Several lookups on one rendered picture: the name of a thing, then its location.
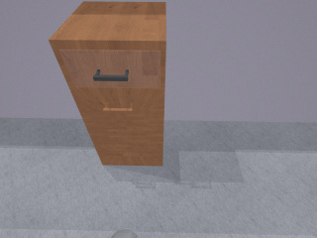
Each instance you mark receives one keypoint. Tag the cabinet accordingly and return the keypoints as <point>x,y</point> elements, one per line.
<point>120,139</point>

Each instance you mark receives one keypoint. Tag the drawer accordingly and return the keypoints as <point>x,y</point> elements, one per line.
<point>143,67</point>

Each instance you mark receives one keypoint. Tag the handle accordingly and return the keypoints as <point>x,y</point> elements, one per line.
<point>118,110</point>
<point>110,77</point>

